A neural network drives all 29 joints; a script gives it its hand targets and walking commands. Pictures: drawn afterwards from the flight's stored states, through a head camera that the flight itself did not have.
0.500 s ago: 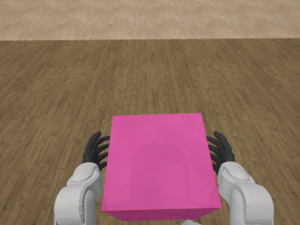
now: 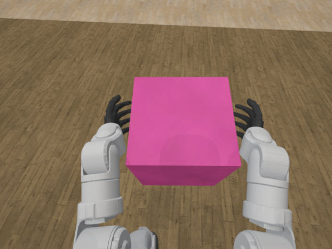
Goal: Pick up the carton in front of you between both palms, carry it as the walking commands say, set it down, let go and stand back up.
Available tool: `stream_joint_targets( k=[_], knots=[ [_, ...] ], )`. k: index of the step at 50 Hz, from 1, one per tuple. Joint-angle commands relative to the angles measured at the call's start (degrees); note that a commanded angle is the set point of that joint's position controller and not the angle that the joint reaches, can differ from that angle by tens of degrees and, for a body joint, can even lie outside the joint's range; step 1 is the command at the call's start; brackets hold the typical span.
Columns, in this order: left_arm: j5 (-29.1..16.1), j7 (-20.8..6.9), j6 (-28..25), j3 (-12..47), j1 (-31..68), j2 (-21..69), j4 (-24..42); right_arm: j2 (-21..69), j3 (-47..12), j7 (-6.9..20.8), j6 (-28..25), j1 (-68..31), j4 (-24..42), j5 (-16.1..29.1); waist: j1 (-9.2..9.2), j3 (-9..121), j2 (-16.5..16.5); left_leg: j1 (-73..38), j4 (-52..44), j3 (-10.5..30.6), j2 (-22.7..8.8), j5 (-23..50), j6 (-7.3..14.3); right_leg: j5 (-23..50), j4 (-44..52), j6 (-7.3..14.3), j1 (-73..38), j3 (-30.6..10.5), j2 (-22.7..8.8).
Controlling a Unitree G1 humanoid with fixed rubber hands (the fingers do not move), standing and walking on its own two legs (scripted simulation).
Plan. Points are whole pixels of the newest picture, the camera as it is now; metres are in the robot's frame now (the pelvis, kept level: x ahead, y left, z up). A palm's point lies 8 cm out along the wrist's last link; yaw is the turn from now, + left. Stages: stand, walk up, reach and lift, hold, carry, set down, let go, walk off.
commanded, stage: carry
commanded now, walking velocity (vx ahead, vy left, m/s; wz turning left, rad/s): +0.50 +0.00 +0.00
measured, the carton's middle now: (179, 138) +0.37 +0.01 +0.02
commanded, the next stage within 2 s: none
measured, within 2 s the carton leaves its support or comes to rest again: neither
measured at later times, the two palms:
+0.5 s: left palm (137, 45) +0.73 +0.18 +0.05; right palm (225, 48) +0.72 -0.13 +0.06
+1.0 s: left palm (147, 4) +1.11 +0.19 +0.02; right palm (212, 7) +1.10 -0.12 +0.03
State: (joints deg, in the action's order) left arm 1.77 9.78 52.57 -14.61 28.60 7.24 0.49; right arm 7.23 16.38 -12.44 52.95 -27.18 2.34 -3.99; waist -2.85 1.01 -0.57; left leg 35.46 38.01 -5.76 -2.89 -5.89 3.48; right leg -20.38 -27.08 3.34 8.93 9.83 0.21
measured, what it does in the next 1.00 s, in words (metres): goes down: left foot, then right foot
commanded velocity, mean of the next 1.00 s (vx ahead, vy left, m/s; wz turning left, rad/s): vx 0.50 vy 0.00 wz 0.00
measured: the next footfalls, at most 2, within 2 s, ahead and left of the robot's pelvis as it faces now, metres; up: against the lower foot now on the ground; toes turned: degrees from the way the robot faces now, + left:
left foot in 0.08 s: +0.20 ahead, +0.08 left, -0.02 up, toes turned +6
right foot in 0.50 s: +0.55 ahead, -0.04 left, -0.05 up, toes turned -5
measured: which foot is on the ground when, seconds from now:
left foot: up 0.00-0.06, down 0.08-0.48, up 0.50-0.92, down 0.94-1.00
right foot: down 0.00-0.06, up 0.08-0.48, down 0.50-0.96, up 0.98-1.00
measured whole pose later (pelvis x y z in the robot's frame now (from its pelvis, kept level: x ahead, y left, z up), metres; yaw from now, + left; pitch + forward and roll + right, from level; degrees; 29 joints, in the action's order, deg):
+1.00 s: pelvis +0.76 +0.04 -0.08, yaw -1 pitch +6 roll +1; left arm 1.9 11.0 52.2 -14.6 26.0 4.9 2.2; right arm 8.8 12.6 -12.8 52.2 -25.9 2.4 -3.0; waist 1.8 3.1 -1.3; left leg 29.6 33.4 -9.5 2.4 -5.5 7.7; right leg -29.6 -60.9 2.6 13.1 2.7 1.4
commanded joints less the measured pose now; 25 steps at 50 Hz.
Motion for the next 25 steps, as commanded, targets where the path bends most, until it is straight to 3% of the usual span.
stream_joint_targets(
  k=[1,2,3,4,5,7,9,12,17,19,20,21,22,23,24,25],
  knots=[
    [-7.5,1.9,1.0,32.6,27.9,38.2,4.1,38.6,-32.1,-0.1,0.1,-27.7,0.9,8.7,7.18,26.2,4.9,-43.0,-9.3,5.2,-4.7,21.3,5.0,26.0,-29.3,-0.2,8.9,-2.1,-4.6],
    [-8.0,1.9,1.6,32.6,27.5,38.9,5.0,37.6,-31.8,-0.3,0.3,-26.9,1.3,8.9,7.85,29.9,18.2,-56.7,-5.6,24.6,-16.6,40.4,11.8,-7.7,-42.3,-1.6,26.0,-3.8,2.4],
    [-8.4,2.0,2.2,32.3,27.2,38.7,5.3,38.3,-32.1,-0.4,0.6,-25.5,2.0,9.4,9.29,33.6,19.9,-61.2,-6.9,32.3,-18.5,36.7,16.3,-14.9,-52.5,-0.9,34.3,-7.5,4.6],
    [-8.4,2.0,2.8,31.3,27.5,38.8,5.2,39.0,-33.3,-0.4,1.0,-25.9,3.0,10.3,9.77,32.0,14.2,-60.5,-8.2,34.8,-18.7,31.3,15.6,-13.3,-53.5,0.6,39.4,-10.3,2.3],
    [-8.5,2.0,2.5,30.7,27.4,40.6,7.6,41.8,-35.7,0.2,0.9,-29.3,6.7,12.3,9.78,30.7,7.5,-59.7,-8.9,30.6,-16.0,27.4,13.5,-10.2,-50.2,0.7,41.1,-11.4,0.6],
    [-7.7,1.8,1.9,29.9,26.9,42.0,8.0,45.1,-38.7,1.4,0.2,-33.4,12.2,15.8,8.55,28.1,3.8,-50.5,-11.0,23.3,-13.3,25.8,9.3,-4.5,-42.8,-0.2,37.0,-11.9,-2.3],
    [-6.7,1.8,1.1,29.1,25.9,41.2,8.7,45.4,-41.6,2.2,-0.4,-35.5,15.6,18.2,7.64,27.0,4.9,-48.4,-10.8,20.0,-12.3,29.4,8.1,-2.2,-37.7,-0.2,35.8,-9.8,-2.2],
    [-4.6,1.8,0.2,29.8,25.4,38.6,9.4,44.3,-43.3,2.8,-0.9,-32.4,13.6,17.7,7.86,25.0,6.3,-48.1,-10.8,15.4,-10.8,34.8,8.5,1.9,-30.0,-0.5,36.4,-7.6,-1.6],
    [-5.3,1.3,0.2,31.8,25.8,37.0,9.8,41.9,-41.6,2.8,-0.8,-29.1,10.4,16.3,8.1,20.4,7.8,-40.7,-11.1,4.3,-3.8,37.2,4.4,22.6,-6.9,0.1,23.0,0.0,2.5],
    [-5.7,1.0,0.8,31.9,23.0,36.0,8.5,40.7,-40.3,2.3,-0.3,-26.0,8.5,14.5,6.35,21.0,8.5,-39.3,-5.4,1.7,-3.3,42.3,3.4,27.5,-2.1,1.2,13.9,3.2,5.2],
    [-5.6,0.8,1.3,31.8,21.2,35.8,7.2,40.4,-39.6,2.0,0.1,-24.7,7.2,13.2,4.15,22.2,8.7,-38.0,0.9,-0.8,-2.8,43.6,2.0,30.2,1.5,2.1,7.6,4.4,6.0],
    [-5.3,0.5,1.8,31.3,20.0,35.4,5.9,39.9,-38.9,1.7,0.6,-23.0,5.6,11.8,1.47,24.4,7.7,-33.9,9.4,-2.7,-2.1,38.0,0.3,33.2,2.9,3.1,-1.4,2.7,3.9],
    [-4.9,0.3,2.2,30.4,18.8,35.0,4.1,39.3,-38.2,1.3,1.0,-22.7,4.3,10.6,-1.51,25.5,3.7,-23.8,18.9,-1.3,-0.4,25.2,-0.7,36.9,2.3,4.9,-12.5,-4.3,-1.4],
    [-5.0,0.4,2.5,29.5,19.5,34.0,2.6,39.2,-37.0,0.8,1.5,-22.5,3.1,9.2,-2.08,27.1,-8.4,-7.6,32.9,0.9,5.9,-10.1,-1.9,59.5,-3.7,10.5,-25.0,-21.0,-13.5],
    [-5.6,0.8,2.6,29.9,20.3,33.3,2.3,38.4,-35.5,0.5,1.9,-20.6,1.6,8.3,-2.14,32.8,-14.8,4.2,45.5,5.0,8.7,-27.2,-1.6,59.9,-5.5,16.3,-33.5,-35.7,-21.9],
    [-6.8,0.9,2.5,30.9,22.0,34.8,3.3,38.6,-33.9,0.1,2.0,-21.2,0.7,7.5,-1.75,33.9,-11.7,8.9,49.8,7.4,6.8,-27.0,0.4,46.8,-4.4,17.7,-33.1,-39.5,-22.6]
  ],
)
